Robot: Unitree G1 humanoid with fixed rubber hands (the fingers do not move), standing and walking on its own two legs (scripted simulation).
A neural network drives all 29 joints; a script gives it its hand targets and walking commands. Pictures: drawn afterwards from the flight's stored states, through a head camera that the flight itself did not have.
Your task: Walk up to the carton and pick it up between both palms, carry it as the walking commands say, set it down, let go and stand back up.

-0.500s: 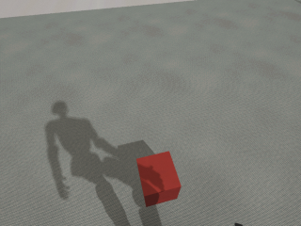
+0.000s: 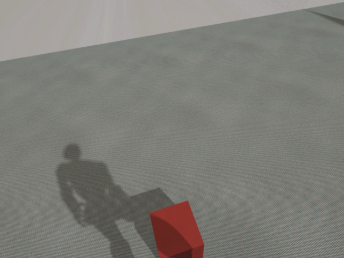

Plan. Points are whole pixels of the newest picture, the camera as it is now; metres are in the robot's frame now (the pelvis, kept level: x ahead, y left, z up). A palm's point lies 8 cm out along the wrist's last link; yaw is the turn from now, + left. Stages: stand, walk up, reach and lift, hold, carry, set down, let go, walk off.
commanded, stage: walk up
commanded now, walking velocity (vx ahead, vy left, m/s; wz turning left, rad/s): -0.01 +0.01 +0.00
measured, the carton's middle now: (176, 236) +0.39 +0.05 -0.65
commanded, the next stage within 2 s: none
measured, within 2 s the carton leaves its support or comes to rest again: neither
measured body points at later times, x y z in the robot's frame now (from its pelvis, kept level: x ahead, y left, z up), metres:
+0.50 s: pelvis +0.03 -0.02 +0.00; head +0.03 -0.03 +0.45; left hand +0.02 +0.20 -0.16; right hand -0.01 -0.23 -0.16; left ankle +0.01 +0.13 -0.74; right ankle +0.04 -0.10 -0.74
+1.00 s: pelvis -0.03 +0.05 +0.00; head -0.03 +0.08 +0.45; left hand -0.02 +0.32 -0.16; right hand +0.02 -0.17 -0.14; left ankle -0.06 +0.14 -0.74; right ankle +0.02 -0.10 -0.70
